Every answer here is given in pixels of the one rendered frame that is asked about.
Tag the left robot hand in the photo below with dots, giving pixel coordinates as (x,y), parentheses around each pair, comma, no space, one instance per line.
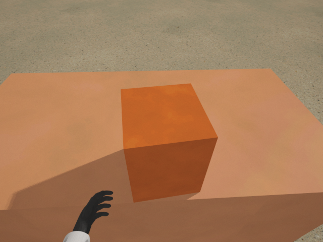
(89,213)

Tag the pedestal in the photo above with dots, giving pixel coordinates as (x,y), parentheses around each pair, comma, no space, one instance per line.
(61,142)

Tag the left robot forearm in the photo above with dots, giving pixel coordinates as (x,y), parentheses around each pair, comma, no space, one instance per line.
(77,236)

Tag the carton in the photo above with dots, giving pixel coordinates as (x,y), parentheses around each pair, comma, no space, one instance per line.
(168,141)

